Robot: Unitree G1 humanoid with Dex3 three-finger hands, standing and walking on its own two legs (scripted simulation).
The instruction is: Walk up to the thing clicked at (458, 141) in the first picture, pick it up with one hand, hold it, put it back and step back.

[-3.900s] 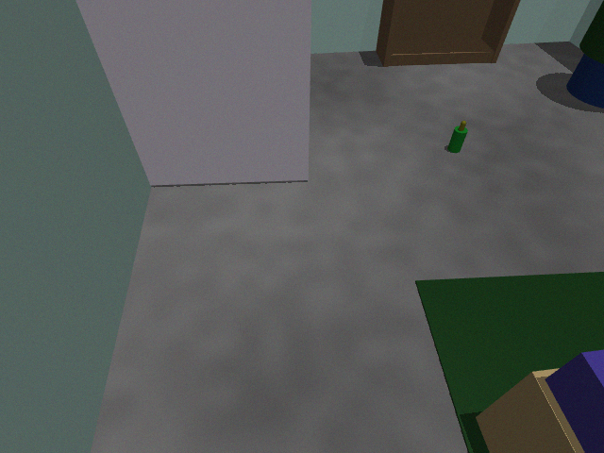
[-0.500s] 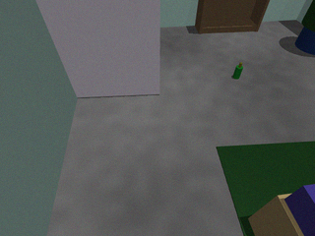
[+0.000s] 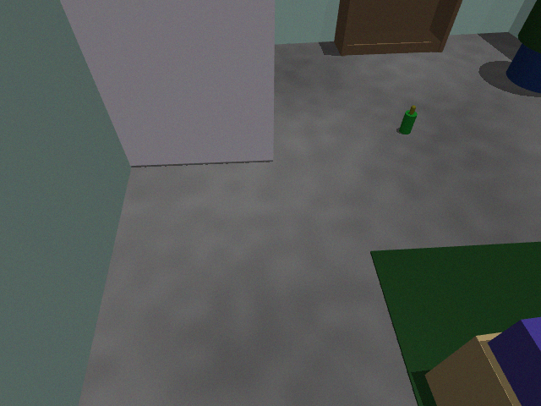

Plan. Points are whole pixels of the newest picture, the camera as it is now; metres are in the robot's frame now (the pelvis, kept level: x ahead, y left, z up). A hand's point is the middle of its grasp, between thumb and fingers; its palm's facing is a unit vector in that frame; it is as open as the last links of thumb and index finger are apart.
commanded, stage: stand
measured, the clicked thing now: (409, 118) +1.76 -0.80 -0.69
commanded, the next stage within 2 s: walk up in 0.10 s
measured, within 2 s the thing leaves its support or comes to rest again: neither
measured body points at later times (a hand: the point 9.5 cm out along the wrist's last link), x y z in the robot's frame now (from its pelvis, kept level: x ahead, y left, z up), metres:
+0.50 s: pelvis +0.08 +0.07 -0.02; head +0.10 +0.09 +0.43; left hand +0.08 +0.40 -0.16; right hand +0.18 -0.26 -0.11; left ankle +0.13 +0.18 -0.75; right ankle +0.00 -0.10 -0.70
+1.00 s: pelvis +0.28 +0.04 -0.03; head +0.30 +0.02 +0.42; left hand +0.39 +0.35 -0.12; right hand +0.31 -0.28 -0.15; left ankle +0.16 +0.17 -0.68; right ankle +0.36 -0.07 -0.75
